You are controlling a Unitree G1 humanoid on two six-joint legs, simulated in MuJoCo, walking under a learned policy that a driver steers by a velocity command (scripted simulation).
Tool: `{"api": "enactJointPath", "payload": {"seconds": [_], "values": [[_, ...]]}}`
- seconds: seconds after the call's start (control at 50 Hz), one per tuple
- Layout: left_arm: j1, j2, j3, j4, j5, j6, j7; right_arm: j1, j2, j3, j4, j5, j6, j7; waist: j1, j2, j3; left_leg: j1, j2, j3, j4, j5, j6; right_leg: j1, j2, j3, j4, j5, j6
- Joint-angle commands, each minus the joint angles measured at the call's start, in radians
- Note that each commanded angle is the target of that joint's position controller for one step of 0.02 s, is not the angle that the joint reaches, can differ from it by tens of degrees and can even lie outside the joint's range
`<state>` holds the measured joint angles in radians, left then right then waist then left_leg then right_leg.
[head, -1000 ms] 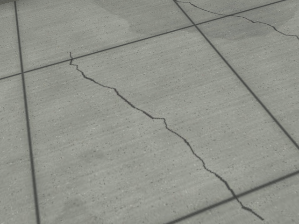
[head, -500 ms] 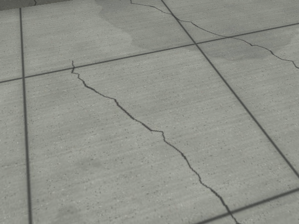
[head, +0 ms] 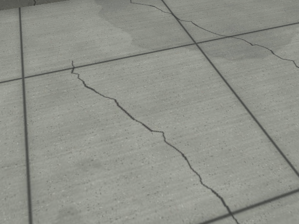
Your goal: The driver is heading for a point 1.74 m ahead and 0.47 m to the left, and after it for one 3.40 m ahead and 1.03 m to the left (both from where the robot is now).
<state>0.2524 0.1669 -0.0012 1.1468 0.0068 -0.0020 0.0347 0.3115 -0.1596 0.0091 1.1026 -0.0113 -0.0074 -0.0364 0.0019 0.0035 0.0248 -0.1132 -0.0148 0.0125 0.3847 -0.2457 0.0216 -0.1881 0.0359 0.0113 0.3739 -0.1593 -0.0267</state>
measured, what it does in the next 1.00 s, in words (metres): stands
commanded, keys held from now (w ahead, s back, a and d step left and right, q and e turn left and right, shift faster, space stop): no key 1.00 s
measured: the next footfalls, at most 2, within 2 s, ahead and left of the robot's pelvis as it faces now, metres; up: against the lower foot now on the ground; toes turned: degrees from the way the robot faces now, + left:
right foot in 1.44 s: +0.15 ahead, -0.11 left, +0.00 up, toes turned -3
left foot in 1.92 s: +0.50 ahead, +0.03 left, +0.00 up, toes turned +4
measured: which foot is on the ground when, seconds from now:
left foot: down 0.00-1.00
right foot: down 0.00-1.00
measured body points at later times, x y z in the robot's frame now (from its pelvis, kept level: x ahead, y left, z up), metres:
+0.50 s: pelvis +0.01 +0.00 +0.00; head +0.01 +0.01 +0.45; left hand -0.01 +0.22 -0.16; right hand -0.02 -0.21 -0.16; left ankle -0.02 +0.11 -0.74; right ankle +0.03 -0.10 -0.74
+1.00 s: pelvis +0.02 +0.01 +0.00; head +0.02 +0.01 +0.45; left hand -0.01 +0.22 -0.17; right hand -0.02 -0.20 -0.16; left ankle -0.02 +0.11 -0.74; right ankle +0.03 -0.10 -0.74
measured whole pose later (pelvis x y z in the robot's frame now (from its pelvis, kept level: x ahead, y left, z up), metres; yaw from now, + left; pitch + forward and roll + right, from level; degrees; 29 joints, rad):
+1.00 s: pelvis +0.02 +0.01 +0.00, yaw +0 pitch -1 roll +0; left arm 0.30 0.12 -0.01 1.19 0.01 0.00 0.05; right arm 0.35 -0.12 0.01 1.15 -0.01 -0.02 -0.05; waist 0.00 0.00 0.03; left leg -0.10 -0.03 0.01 0.39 -0.27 0.04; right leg -0.18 0.02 0.02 0.40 -0.19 -0.01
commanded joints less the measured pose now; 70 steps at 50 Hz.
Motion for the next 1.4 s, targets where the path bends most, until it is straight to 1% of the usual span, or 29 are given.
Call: {"api": "enactJointPath", "payload": {"seconds": [0.02,0.22,0.46,1.12,1.14,1.16,1.18,1.2,1.22,1.24,1.26,1.28,1.3,1.32,1.36,1.38,1.4], "values": [[0.053,0.082,0.011,-0.002,0.0,-0.004,0.004,0.066,-0.077,-0.011,-0.003,0.0,-0.005,-0.004,0.002,0.003,0.046,-0.088,0.104,-0.098,-0.085,0.059,0.028,0.026,-0.108,0.108,-0.055,0.065,-0.023],[0.069,0.062,0.007,0.019,0.0,-0.004,0.007,0.088,-0.057,-0.008,0.022,-0.001,-0.006,-0.008,0.0,0.002,0.051,-0.084,0.102,-0.098,-0.079,0.069,0.029,0.022,-0.108,0.104,-0.049,0.072,-0.021],[0.092,0.045,0.005,0.031,0.0,-0.004,0.01,0.106,-0.042,-0.007,0.037,-0.001,-0.007,-0.01,0.0,0.003,0.058,-0.08,0.101,-0.098,-0.077,0.08,0.031,0.019,-0.108,0.1,-0.042,0.078,-0.019],[0.131,0.021,0.003,0.037,-0.001,-0.004,0.014,0.136,-0.02,-0.007,0.045,0.0,-0.014,-0.012,0.0,0.002,0.068,-0.066,0.101,-0.1,-0.079,0.126,0.037,0.021,-0.113,0.089,-0.025,0.097,-0.009],[0.136,0.015,0.001,0.039,0.0,-0.004,0.013,0.145,-0.016,-0.006,0.047,-0.001,-0.014,-0.012,-0.002,0.005,0.048,-0.059,0.094,-0.101,-0.094,0.046,0.04,0.028,-0.104,0.084,-0.028,0.037,-0.01],[0.131,0.019,0.003,0.036,0.002,-0.002,0.012,0.148,-0.029,-0.012,0.046,-0.002,-0.012,-0.011,-0.006,0.015,0.059,-0.066,0.086,-0.108,-0.107,-0.062,0.047,0.012,-0.085,0.071,-0.013,-0.043,-0.013],[0.123,0.026,0.007,0.026,0.005,0.0,0.01,0.155,-0.055,-0.023,0.045,-0.003,-0.007,-0.01,-0.011,0.041,0.072,-0.075,0.085,-0.13,-0.119,-0.214,0.066,-0.022,-0.053,0.043,0.033,-0.152,-0.021],[0.112,0.026,0.011,0.013,0.01,0.002,0.006,0.168,-0.079,-0.035,0.042,-0.002,-0.001,-0.009,-0.022,0.082,0.096,-0.08,0.106,-0.181,-0.144,-0.383,0.096,-0.088,-0.017,0.009,0.102,-0.269,-0.028],[0.085,0.021,0.012,-0.008,0.019,0.001,-0.001,0.201,-0.097,-0.044,0.044,-0.002,0.004,-0.007,-0.041,0.117,0.137,-0.075,0.16,-0.264,-0.194,-0.526,0.133,-0.184,0.007,-0.023,0.186,-0.326,-0.03],[0.055,0.002,0.009,-0.033,0.031,-0.003,-0.009,0.229,-0.111,-0.053,0.048,-0.002,0.006,-0.006,-0.057,0.144,0.18,-0.073,0.233,-0.35,-0.243,-0.614,0.175,-0.258,0.007,-0.062,0.268,-0.323,-0.031],[0.025,-0.002,0.009,-0.058,0.038,-0.012,-0.015,0.239,-0.111,-0.058,0.049,-0.004,0.004,-0.005,-0.064,0.147,0.218,-0.091,0.292,-0.411,-0.274,-0.617,0.21,-0.304,-0.03,-0.071,0.345,-0.287,-0.033],[-0.001,0.006,0.013,-0.081,0.036,-0.023,-0.021,0.242,-0.108,-0.061,0.047,-0.01,-0.002,-0.003,-0.065,0.133,0.231,-0.083,0.319,-0.438,-0.29,-0.567,0.231,-0.35,-0.054,-0.061,0.4,-0.288,-0.036],[-0.016,0.016,0.017,-0.1,0.033,-0.034,-0.027,0.24,-0.113,-0.064,0.044,-0.018,-0.011,0.0,-0.061,0.117,0.23,-0.048,0.328,-0.438,-0.286,-0.493,0.24,-0.396,-0.073,-0.048,0.433,-0.297,-0.039],[-0.022,0.023,0.022,-0.114,0.03,-0.046,-0.033,0.23,-0.116,-0.067,0.038,-0.02,-0.02,0.002,-0.052,0.099,0.218,-0.015,0.323,-0.412,-0.273,-0.418,0.237,-0.413,-0.085,-0.042,0.425,-0.295,-0.04],[-0.023,0.029,0.03,-0.134,0.017,-0.064,-0.043,0.203,-0.12,-0.071,0.026,-0.015,-0.036,0.004,-0.033,0.092,0.182,-0.008,0.286,-0.329,-0.239,-0.289,0.213,-0.344,-0.078,-0.057,0.341,-0.26,-0.042],[-0.005,0.027,0.034,-0.137,0.012,-0.068,-0.047,0.186,-0.124,-0.073,0.02,-0.012,-0.042,0.005,-0.016,0.097,0.166,-0.038,0.267,-0.289,-0.216,-0.245,0.201,-0.266,-0.066,-0.073,0.282,-0.227,-0.045],[0.053,0.015,0.036,-0.125,0.007,-0.071,-0.048,0.152,-0.127,-0.074,0.011,-0.004,-0.046,0.007,0.023,0.092,0.151,-0.114,0.238,-0.236,-0.177,-0.221,0.183,-0.126,-0.043,-0.102,0.193,-0.156,-0.049]]}}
